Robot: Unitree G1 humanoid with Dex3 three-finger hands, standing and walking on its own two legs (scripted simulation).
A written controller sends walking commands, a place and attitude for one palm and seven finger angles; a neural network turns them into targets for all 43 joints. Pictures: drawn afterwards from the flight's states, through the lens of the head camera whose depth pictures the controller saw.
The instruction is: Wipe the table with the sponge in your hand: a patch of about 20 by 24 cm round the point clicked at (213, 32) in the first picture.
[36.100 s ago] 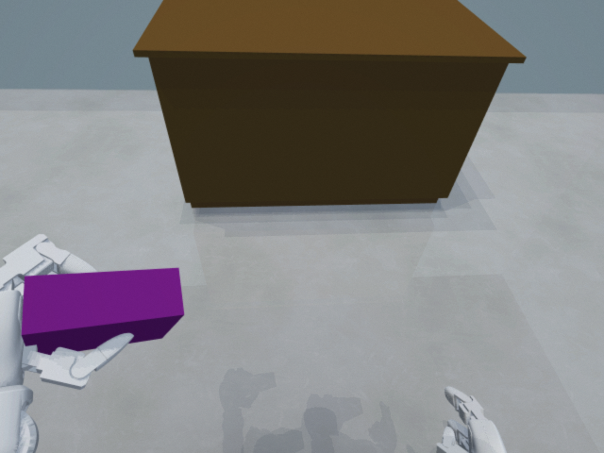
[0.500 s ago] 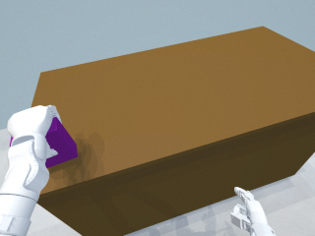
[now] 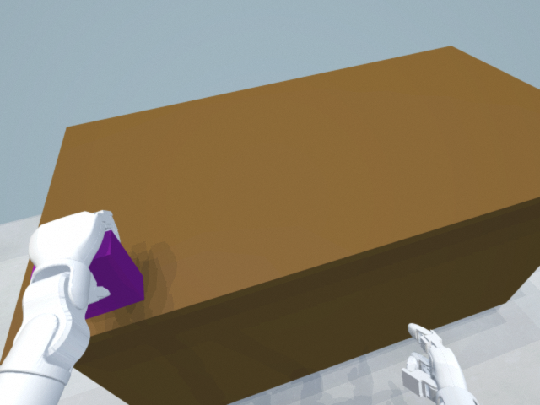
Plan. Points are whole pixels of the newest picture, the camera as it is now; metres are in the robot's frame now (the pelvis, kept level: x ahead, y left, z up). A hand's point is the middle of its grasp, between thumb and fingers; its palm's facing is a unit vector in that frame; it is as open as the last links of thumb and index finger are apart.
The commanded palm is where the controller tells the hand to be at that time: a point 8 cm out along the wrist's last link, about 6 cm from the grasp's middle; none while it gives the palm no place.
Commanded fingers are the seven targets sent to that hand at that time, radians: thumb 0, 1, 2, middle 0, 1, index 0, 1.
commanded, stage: lower the sponge onto the table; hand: left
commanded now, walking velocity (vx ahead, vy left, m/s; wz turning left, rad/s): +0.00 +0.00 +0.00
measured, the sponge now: (100, 285) +0.25 +0.32 +0.04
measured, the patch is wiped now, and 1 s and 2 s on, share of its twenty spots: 0.00 0.10 0.45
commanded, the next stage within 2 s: wipe forward along the first lane in 0.24 s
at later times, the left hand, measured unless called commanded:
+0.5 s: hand (104, 252) +0.28 +0.30 +0.10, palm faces -0.02 -0.04 -1.00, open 9.4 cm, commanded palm +0.26 +0.30 +0.15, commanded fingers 0.00 0.10 1.30 -1.20 -1.60 -1.20 -1.60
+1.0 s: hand (106, 226) +0.33 +0.33 +0.09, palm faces -0.08 -0.01 -1.00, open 9.4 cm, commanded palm +0.31 +0.33 +0.13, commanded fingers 0.00 0.10 1.30 -1.20 -1.60 -1.20 -1.60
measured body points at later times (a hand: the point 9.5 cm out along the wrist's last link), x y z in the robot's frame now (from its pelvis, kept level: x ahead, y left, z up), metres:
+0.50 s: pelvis -0.01 -0.01 +0.00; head -0.01 -0.05 +0.45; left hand +0.28 +0.30 +0.15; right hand +0.22 -0.22 -0.09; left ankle -0.01 +0.12 -0.74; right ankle +0.00 -0.11 -0.74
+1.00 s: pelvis -0.01 -0.02 -0.01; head +0.00 -0.05 +0.44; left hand +0.33 +0.32 +0.15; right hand +0.14 -0.28 -0.13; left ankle -0.01 +0.12 -0.74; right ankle +0.00 -0.11 -0.74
